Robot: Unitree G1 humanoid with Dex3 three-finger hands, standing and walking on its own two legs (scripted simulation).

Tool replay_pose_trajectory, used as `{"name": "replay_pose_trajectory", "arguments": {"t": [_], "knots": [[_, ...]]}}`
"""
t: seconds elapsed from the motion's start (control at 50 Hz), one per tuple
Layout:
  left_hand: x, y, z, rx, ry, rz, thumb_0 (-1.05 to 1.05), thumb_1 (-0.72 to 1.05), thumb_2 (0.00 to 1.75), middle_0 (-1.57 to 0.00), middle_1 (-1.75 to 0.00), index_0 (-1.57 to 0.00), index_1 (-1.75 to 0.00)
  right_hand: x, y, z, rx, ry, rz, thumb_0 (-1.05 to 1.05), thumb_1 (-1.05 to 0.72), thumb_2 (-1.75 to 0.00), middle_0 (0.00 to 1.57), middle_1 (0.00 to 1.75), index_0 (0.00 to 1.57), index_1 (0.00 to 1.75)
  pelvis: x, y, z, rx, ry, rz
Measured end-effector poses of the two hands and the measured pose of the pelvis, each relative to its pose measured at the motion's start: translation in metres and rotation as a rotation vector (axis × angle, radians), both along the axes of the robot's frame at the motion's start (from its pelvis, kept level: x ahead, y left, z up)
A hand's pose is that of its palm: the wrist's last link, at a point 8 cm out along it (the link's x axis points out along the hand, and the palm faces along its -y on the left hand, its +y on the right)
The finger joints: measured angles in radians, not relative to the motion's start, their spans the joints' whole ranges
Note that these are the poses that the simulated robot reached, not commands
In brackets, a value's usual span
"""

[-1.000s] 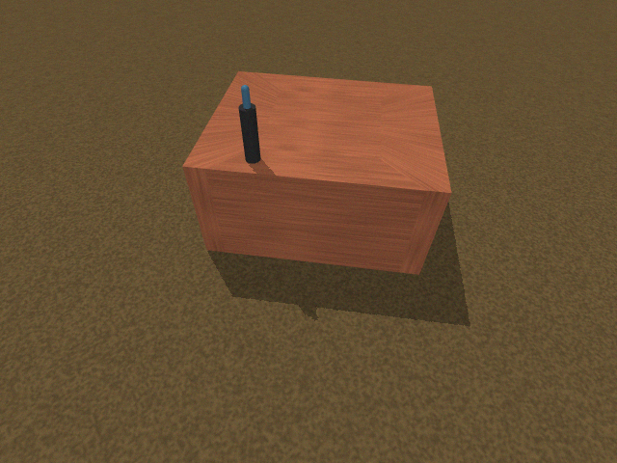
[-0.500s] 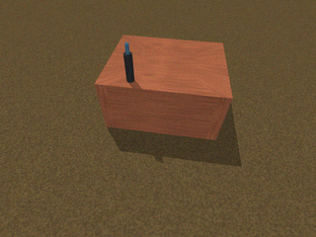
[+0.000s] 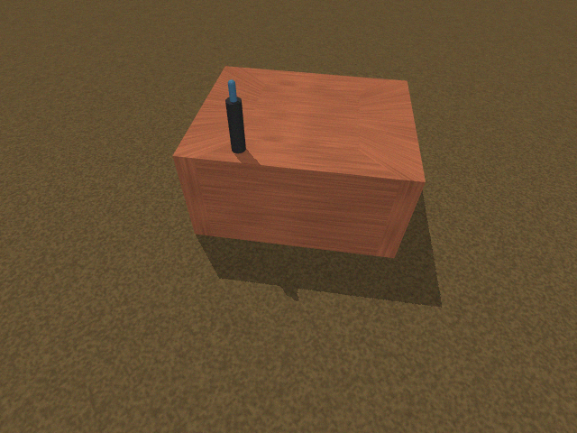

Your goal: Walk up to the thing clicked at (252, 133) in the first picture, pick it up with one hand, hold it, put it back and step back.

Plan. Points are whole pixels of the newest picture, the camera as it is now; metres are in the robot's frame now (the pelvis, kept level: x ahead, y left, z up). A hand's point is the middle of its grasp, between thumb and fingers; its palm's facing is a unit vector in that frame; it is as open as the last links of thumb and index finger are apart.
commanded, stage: stand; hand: left
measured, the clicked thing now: (235, 117) +1.14 +0.19 -0.20
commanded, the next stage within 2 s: walk up in 0.12 s
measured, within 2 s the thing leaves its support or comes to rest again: neither
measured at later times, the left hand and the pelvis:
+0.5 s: hand out of the picture +0.09 +0.34 -0.17, palm faces -0.07 -0.92 -0.38, open 7.4 cm; pelvis +0.07 +0.05 -0.02, yaw -3 degrees
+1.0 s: hand (140, 304) +0.38 +0.29 -0.13, palm faces -0.10 -0.91 -0.41, open 7.4 cm; pelvis +0.28 +0.03 -0.02, yaw -7 degrees
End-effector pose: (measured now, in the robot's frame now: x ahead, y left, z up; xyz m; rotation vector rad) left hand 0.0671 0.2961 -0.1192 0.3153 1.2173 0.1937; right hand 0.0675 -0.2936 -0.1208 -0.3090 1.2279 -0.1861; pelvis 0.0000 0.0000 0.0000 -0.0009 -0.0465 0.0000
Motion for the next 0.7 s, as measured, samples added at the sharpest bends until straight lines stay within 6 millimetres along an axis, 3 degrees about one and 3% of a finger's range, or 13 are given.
{"name": "replay_pose_trajectory", "arguments": {"t": [0.22, 0.32, 0.42, 0.5, 0.6, 0.7], "knots": [[-0.002, 0.008, 0.004, -0.004, -0.012, -0.008, 0.01, 0.91, 0.9, -0.21, -0.3, -0.2, -0.3, 0.002, -0.01, 0.003, 0.002, -0.026, -0.006, 0.01, -0.9, -0.9, 0.21, 0.3, 0.2, 0.3, 0.01, 0.002, -0.002, -0.001, 0.019, -0.018], [-0.012, 0.034, 0.004, 0.028, 0.004, 0.017, 0.01, 0.91, 0.9, -0.21, -0.3, -0.2, -0.3, 0.018, -0.015, 0.003, -0.04, -0.012, 0.011, 0.01, -0.9, -0.9, 0.21, 0.3, 0.2, 0.3, 0.021, 0.015, -0.009, -0.017, 0.012, -0.01], [-0.013, 0.071, -0.004, 0.043, 0.088, 0.033, 0.01, 0.91, 0.9, -0.21, -0.3, -0.2, -0.3, 0.048, 0.0, 0.013, -0.063, -0.062, 0.012, 0.01, -0.9, -0.9, 0.2, 0.3, 0.2, 0.3, 0.049, 0.038, -0.014, -0.009, 0.005, -0.026], [0.022, 0.086, -0.008, 0.053, 0.117, -0.008, 0.01, 0.91, 0.9, -0.2, -0.3, -0.2, -0.3, 0.053, 0.011, 0.016, -0.078, -0.105, -0.047, 0.01, -0.9, -0.9, 0.2, 0.3, 0.2, 0.3, 0.074, 0.05, -0.015, -0.001, -0.001, -0.053], [0.097, 0.084, 0.003, 0.032, 0.019, -0.086, 0.01, 0.91, 0.9, -0.2, -0.3, -0.2, -0.3, 0.053, 0.024, 0.019, -0.054, -0.059, -0.1, 0.01, -0.9, -0.9, 0.21, 0.3, 0.2, 0.3, 0.108, 0.053, -0.007, 0.007, -0.009, -0.069], [0.175, 0.071, 0.013, 0.03, -0.048, -0.161, 0.01, 0.91, 0.9, -0.2, -0.3, -0.2, -0.3, 0.067, 0.024, 0.006, -0.019, -0.017, -0.13, 0.01, -0.9, -0.9, 0.21, 0.3, 0.2, 0.3, 0.147, 0.05, -0.009, 0.022, -0.014, -0.096]]}}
